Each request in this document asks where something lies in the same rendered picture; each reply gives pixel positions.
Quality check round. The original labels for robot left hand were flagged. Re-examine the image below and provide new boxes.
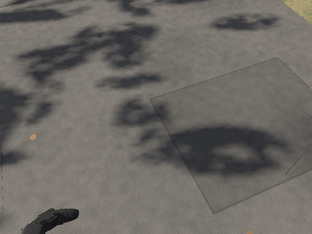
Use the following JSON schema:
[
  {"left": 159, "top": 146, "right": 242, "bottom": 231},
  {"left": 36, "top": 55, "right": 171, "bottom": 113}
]
[{"left": 21, "top": 208, "right": 79, "bottom": 234}]

